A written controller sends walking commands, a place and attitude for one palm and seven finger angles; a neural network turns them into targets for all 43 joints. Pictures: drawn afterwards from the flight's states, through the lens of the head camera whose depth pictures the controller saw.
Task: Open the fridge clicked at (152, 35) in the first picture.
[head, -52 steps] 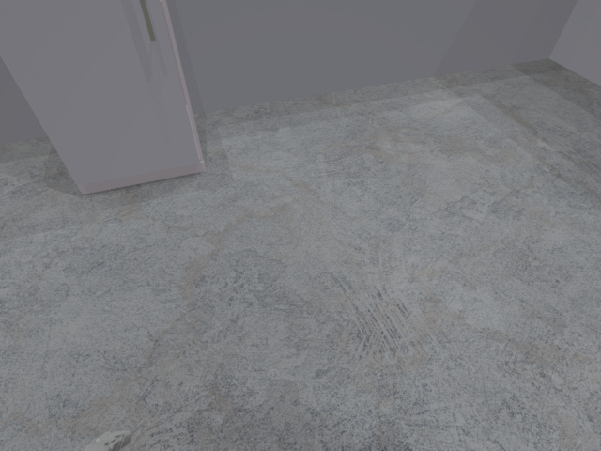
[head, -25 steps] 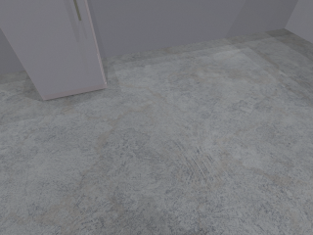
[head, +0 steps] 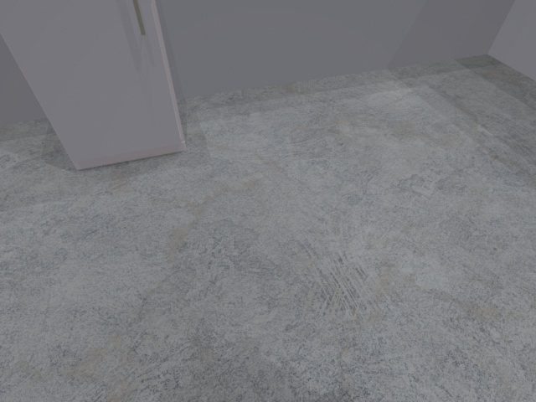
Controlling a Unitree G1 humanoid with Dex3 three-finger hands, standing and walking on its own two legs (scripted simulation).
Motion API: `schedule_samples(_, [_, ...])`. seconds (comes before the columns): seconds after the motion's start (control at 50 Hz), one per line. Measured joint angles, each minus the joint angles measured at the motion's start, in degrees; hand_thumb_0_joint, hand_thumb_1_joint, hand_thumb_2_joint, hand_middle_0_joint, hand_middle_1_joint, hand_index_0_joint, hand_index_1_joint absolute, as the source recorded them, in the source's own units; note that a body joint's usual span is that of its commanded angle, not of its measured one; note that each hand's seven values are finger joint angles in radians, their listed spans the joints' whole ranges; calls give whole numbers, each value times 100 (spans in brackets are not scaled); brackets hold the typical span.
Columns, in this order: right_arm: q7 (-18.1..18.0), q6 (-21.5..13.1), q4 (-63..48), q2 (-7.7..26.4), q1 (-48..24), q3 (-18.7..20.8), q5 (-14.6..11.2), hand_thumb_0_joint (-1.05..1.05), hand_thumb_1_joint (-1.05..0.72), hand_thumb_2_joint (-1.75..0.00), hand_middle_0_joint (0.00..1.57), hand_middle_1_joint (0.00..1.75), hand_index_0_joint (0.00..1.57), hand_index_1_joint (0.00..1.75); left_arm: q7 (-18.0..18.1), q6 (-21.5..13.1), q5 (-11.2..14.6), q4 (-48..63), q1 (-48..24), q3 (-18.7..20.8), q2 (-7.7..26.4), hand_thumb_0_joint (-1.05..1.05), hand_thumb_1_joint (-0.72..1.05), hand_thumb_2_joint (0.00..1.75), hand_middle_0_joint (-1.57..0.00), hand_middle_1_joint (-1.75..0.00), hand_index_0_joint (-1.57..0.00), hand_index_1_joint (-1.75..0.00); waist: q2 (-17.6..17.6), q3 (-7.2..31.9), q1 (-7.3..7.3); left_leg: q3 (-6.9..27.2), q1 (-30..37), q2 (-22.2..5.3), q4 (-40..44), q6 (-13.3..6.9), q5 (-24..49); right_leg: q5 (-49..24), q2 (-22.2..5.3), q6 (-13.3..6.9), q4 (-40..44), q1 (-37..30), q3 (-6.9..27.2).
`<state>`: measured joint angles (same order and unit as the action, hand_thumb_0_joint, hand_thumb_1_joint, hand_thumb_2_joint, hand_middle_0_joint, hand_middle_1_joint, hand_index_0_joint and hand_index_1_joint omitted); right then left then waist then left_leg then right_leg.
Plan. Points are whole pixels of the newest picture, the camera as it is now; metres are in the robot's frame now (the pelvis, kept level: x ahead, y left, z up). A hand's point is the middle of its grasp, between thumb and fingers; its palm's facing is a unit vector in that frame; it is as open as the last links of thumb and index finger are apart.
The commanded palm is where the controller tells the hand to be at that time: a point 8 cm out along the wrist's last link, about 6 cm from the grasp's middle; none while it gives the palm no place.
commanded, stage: look at it before walking up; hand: right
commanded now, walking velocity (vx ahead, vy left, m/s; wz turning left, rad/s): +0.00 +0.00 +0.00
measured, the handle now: out of the picture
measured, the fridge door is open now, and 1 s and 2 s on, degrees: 0 0 0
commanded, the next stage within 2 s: walk to a spot facing it in 0.70 s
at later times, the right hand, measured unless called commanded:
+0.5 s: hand out of the picture +0.08 -0.24 -0.16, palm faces -0.03 +0.94 -0.33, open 7.4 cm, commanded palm none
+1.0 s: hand out of the picture +0.07 -0.23 -0.17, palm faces -0.06 +0.96 -0.27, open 7.4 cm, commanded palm none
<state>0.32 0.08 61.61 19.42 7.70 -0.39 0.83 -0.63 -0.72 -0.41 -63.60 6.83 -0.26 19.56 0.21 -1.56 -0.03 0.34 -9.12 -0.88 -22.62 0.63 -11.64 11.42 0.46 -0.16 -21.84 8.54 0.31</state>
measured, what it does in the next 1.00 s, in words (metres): stands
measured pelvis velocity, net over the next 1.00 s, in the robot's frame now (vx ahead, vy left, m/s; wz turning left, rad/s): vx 0.02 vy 0.00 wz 0.07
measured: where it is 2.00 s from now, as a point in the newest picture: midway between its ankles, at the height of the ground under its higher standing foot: (248, 380)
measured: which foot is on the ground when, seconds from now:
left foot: down 0.00-1.00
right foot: down 0.00-1.00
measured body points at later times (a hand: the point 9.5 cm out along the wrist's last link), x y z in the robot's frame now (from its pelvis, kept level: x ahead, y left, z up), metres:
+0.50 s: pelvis +0.01 +0.00 +0.00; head +0.01 +0.00 +0.45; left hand +0.09 +0.30 -0.13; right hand +0.08 -0.29 -0.13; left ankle +0.01 +0.13 -0.74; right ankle +0.01 -0.12 -0.74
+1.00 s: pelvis +0.02 +0.00 -0.01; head +0.02 +0.00 +0.44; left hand +0.07 +0.28 -0.14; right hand +0.07 -0.28 -0.15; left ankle +0.01 +0.13 -0.74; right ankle +0.01 -0.12 -0.74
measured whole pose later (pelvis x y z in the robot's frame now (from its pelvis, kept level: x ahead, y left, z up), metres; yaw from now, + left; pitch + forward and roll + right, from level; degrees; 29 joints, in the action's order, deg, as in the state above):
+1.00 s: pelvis +0.02 +0.00 -0.01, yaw +4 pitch -1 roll +0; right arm 1.2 2.3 60.7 17.0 13.5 0.6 1.3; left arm -0.4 0.2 -1.1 -61.9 9.6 0.1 16.3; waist 0.7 0.2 1.2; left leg 3.4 -11.9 0.5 -29.3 -0.2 -18.9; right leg 16.2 -1.0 -0.2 -25.7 8.6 -3.4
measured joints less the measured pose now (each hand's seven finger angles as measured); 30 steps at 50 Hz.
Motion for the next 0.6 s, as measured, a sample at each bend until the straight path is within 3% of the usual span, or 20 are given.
schedule_samples(0.6, [-2,-13,55,26,18,6,-3,1,-91,-90,20,30,20,30,16,-7,10,-21,-60,-14,-10,0,90,89,-21,-30,-21,-30,29,-31,23,10,107,34,157,-13,35,-3,-36,19,112,-94,-10])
